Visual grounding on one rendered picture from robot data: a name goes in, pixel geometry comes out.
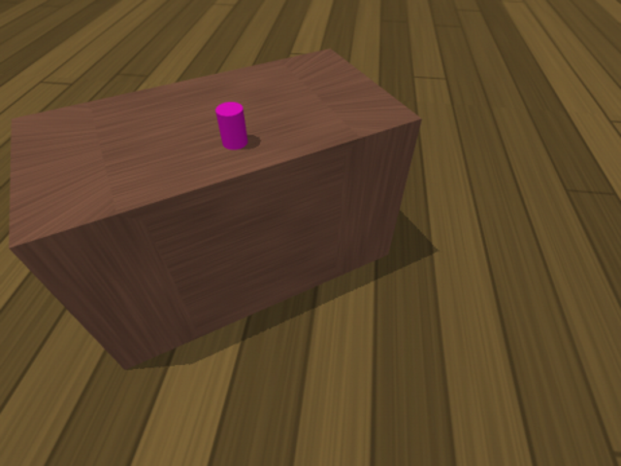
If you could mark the can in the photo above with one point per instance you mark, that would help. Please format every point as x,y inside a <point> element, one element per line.
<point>231,122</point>

